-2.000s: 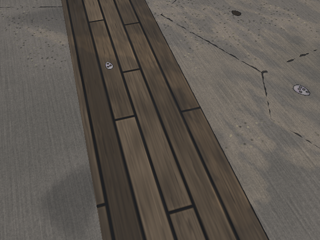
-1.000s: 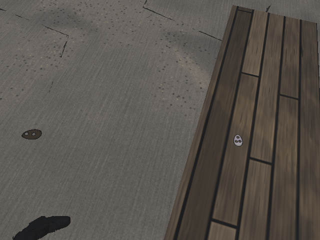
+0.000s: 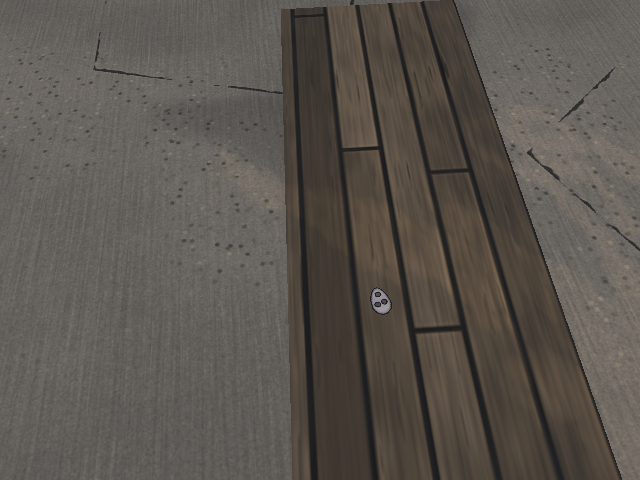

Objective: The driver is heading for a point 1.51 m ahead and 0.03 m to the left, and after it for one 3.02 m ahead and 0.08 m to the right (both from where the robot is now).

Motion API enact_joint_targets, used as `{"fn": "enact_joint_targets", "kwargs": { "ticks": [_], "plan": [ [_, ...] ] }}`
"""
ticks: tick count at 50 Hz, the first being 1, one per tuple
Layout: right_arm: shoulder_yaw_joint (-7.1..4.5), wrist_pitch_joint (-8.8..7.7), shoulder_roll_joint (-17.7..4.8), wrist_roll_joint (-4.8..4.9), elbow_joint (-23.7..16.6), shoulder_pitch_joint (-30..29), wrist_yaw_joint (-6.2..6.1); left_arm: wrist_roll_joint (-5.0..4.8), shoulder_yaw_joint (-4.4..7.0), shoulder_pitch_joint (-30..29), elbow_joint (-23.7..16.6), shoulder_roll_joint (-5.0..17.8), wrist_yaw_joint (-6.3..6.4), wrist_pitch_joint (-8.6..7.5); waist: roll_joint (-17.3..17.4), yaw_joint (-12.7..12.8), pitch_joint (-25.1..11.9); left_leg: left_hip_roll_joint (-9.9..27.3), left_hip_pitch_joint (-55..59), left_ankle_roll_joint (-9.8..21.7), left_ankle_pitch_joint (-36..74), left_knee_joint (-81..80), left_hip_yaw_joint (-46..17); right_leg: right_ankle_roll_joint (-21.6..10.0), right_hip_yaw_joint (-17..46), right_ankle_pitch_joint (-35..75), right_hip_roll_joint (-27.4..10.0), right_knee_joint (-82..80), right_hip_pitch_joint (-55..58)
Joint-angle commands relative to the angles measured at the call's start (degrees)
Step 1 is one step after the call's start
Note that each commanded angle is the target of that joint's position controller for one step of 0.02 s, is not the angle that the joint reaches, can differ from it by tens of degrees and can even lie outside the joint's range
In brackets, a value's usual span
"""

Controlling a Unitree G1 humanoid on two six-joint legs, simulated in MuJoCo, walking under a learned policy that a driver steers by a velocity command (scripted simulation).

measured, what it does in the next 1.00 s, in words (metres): steps on the spot: left foot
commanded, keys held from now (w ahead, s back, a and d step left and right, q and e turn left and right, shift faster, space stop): e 0.18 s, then no key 0.82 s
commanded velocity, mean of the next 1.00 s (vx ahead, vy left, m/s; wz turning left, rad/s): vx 0.00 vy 0.00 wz -0.24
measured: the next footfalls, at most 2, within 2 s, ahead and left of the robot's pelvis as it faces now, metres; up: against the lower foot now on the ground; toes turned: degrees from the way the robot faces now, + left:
left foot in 0.42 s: +0.08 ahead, +0.12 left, +0.00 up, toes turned -13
right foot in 1.92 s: +0.12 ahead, -0.14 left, +0.00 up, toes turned -13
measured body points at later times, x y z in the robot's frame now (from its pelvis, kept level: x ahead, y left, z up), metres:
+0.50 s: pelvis +0.01 +0.01 +0.01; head +0.03 +0.02 +0.46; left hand +0.22 +0.24 -0.09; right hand +0.11 -0.28 -0.08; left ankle +0.04 +0.13 -0.73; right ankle +0.01 -0.11 -0.73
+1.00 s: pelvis +0.03 +0.02 +0.00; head +0.04 +0.02 +0.45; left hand +0.20 +0.25 -0.11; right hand +0.11 -0.25 -0.10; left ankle +0.04 +0.13 -0.73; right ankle +0.01 -0.11 -0.73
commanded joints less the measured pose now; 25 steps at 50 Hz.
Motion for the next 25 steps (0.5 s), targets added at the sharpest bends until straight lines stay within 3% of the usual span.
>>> {"fn": "enact_joint_targets", "kwargs": {
  "ticks": [1,2,3,4,5,7,11,17,19,20,21,22,23,24,25],
  "plan": [
    [-1.19,-1.15,-5.74,-1.28,-6.73,-4.77,-0.39,2.44,3.78,8.08,-3.76,13.93,0.36,-2.12,-12.75,6.22,-12.69,-5.59,-21.28,-1.55,-17.29,28.61,-8.47,-19.66,30.26,39.66,-23.18,-11.27,18.97],
    [-1.64,-0.83,-6.8,0.07,-6.5,-5.08,-0.57,2.33,3.04,5.53,-3.41,12.48,0.35,-2.99,-10.3,4.25,-9.73,-4.73,-21.35,-0.63,-12.49,30.4,-9.86,-16.57,24.9,34.18,-19.55,-11.75,15.96],
    [-1.89,-0.48,-6.7,0.03,-5.29,-3.63,-1.06,1.21,2.8,2.14,-3.55,11.08,0.77,-3.24,-7.79,2.42,-7.97,-4.21,-21.32,-0.42,-7.51,28.78,-10.33,-13.11,21.44,28.49,-15.98,-11.8,13.84],
    [-2.13,-0.11,-7.18,-0.47,-4.81,-2.91,-1.5,0.18,2.16,-0.14,-3.97,9.55,1.12,-3.06,-8.01,1.52,-6.87,-4.06,-20.8,-0.72,-4.16,27.12,-10.62,-11.4,20.02,26.83,-14.46,-11.94,12.02],
    [-2.2,-0.05,-7.01,-0.8,-4.62,-1.97,-1.51,0.15,1.85,-1.13,-4.23,9.33,1.47,-2.82,-8.77,0.68,-6.94,-4.91,-18.07,-1.18,-1.48,27.45,-10.19,-11.11,18.94,27.56,-13.08,-12.13,9.3],
    [-1.96,-0.34,-5.86,-0.55,-4.3,-0.55,-1.19,0.67,1.69,-1.02,-4.35,9.17,1.94,-2.53,-8.86,0.2,-8.12,-6.25,-16.02,-1.67,1.64,25.52,-9.89,-11.25,18.46,26.67,-11.77,-12.27,8.66],
    [-1.0,-0.65,-4.09,-0.23,-4.56,-2.06,-0.74,0.48,1.78,-0.08,-4.03,9.5,2.62,-2.3,-9.38,1.51,-8.57,-6.69,-13.78,-2.2,3.83,13.4,-10.3,-10.9,19.88,21.51,-11.19,-11.32,10.24],
    [-0.69,-1.1,-4.43,0.44,-5.34,-2.66,0.48,0.96,1.11,-0.12,-3.21,9.16,1.67,-1.85,-10.72,3.05,-6.99,-6.98,-4.23,-0.87,1.39,1.94,-9.17,-11.23,24.07,18.29,-11.57,-9.84,6.06],
    [-0.5,-1.6,-3.59,0.44,-4.98,-0.88,0.97,0.54,0.46,-1.46,-2.95,8.07,1.56,-1.77,-10.02,1.31,-6.83,-7.21,0.88,0.27,5.89,-7.39,-8.49,-9.85,24.47,19.09,-10.32,-8.01,5.42],
    [-0.3,-1.96,-2.96,0.04,-4.56,0.58,1.2,0.26,-0.04,-1.65,-2.69,6.92,1.62,-1.82,-9.18,-0.06,-6.78,-6.98,5.87,1.25,13.51,-15.71,-8.38,-7.87,23.89,17.28,-8.77,-7.21,3.88],
    [-0.44,-2.23,-4.71,-0.94,-4.91,1.05,1.12,0.8,-0.6,0.43,-2.24,5.29,1.69,-2.2,-6.3,0.61,-7.66,-2.73,11.41,2.73,21.14,-17.57,-12.06,-4.62,22.58,11.55,-6.58,-5.65,1.2],
    [-1.04,-2.17,-8.85,-1.82,-5.87,0.9,0.81,2.1,-1.01,3.82,-1.96,3.77,1.57,-2.73,3.71,3.62,-8.92,5.91,14.64,6.47,33.07,-17.11,-19.97,-1.11,16.25,0.4,-0.69,1.52,-2.12],
    [-0.28,-2.15,-6.95,-2.37,-4.84,-1.44,1.02,1.65,-0.76,3.42,-2.35,4.11,1.67,-2.94,11.38,5.24,-7.26,9.65,7.66,13.25,30.63,-18.61,-25.03,1.53,10.5,-7.24,1.61,1.68,-1.24],
    [0.74,-2.4,-3.53,-1.77,-6.0,-4.42,1.24,2.03,-0.38,2.97,-1.64,5.97,1.9,-2.91,9.17,4.73,-6.27,8.01,5.81,13.86,25.71,-19.33,-23.67,3.08,9.76,-5.21,-0.17,0.98,1.71],
    [0.84,-2.5,-3.25,-1.46,-5.74,-4.24,1.29,1.95,-0.21,1.39,-1.45,5.94,1.94,-2.77,8.17,3.8,-6.2,4.8,6.54,11.32,21.21,-18.7,-20.88,3.13,9.45,-0.79,0.01,-0.87,2.19]
  ]
}}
